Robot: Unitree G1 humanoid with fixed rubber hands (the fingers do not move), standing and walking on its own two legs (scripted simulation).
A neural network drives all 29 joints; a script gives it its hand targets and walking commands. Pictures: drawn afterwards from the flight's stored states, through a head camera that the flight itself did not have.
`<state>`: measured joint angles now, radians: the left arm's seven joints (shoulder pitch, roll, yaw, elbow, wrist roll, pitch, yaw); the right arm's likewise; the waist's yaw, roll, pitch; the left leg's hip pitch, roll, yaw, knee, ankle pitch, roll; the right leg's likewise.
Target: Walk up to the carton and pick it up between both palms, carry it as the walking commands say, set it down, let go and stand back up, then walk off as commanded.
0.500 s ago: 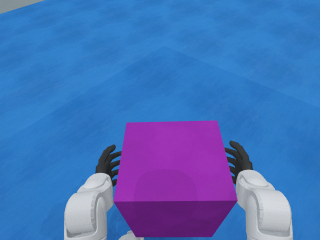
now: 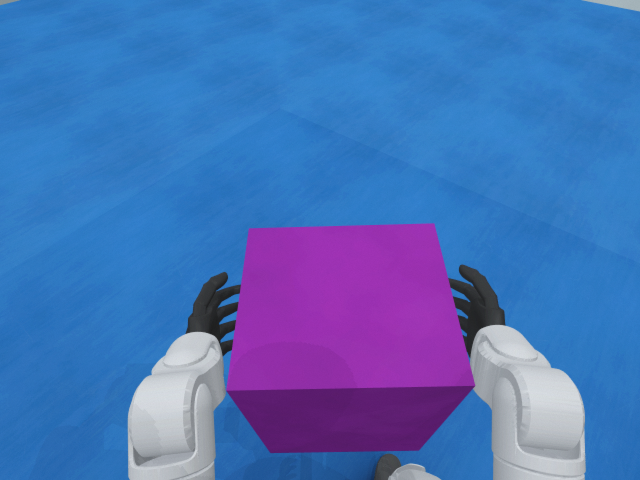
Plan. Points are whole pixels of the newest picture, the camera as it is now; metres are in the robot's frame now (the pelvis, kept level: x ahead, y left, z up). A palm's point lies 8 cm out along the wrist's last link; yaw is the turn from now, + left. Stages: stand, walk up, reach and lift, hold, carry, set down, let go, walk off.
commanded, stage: carry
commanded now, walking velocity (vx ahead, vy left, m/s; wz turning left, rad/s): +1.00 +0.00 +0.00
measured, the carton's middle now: (342, 351) +0.29 +0.00 +0.01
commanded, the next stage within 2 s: none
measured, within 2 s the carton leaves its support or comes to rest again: neither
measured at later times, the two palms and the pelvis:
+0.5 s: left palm (279, 96) +0.81 +0.10 +0.08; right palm (427, 96) +0.81 -0.20 +0.09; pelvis +0.55 -0.04 -0.01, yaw -2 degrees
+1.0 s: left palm (316, 10) +1.32 +0.03 +0.08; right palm (416, 7) +1.35 -0.27 +0.08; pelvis +1.08 -0.14 +0.02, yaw +3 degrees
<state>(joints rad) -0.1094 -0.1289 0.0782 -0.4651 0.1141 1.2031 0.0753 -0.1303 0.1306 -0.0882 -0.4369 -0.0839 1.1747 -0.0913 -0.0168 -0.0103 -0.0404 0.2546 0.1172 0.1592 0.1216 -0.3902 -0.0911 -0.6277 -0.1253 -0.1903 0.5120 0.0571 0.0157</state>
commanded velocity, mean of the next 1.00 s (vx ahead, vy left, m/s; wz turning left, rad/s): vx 1.00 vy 0.00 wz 0.00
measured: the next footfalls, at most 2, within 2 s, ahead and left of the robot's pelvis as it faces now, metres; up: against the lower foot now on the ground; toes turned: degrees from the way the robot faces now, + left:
right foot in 0.04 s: +0.26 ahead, -0.14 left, +0.00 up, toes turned -11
left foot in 0.46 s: +0.70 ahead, +0.07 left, +0.00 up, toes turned +9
